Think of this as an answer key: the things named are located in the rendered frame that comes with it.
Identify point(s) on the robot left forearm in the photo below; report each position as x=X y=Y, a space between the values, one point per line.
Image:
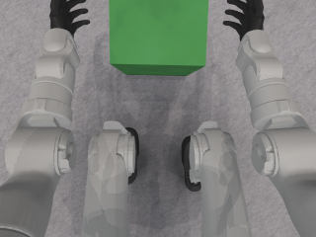
x=52 y=88

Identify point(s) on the robot right hand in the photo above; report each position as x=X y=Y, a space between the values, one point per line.
x=252 y=19

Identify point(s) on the left robot upper arm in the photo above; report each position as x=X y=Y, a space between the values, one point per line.
x=37 y=157

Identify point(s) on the right robot thigh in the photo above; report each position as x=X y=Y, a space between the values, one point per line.
x=224 y=209

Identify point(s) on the right robot upper arm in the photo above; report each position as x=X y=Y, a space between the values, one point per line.
x=288 y=157

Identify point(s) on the robot right forearm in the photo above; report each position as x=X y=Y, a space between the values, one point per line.
x=266 y=86

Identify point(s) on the carton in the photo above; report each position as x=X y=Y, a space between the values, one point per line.
x=158 y=37

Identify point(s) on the robot left foot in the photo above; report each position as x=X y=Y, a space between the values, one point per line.
x=133 y=132

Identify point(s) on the robot left hand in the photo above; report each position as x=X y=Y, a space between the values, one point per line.
x=61 y=17

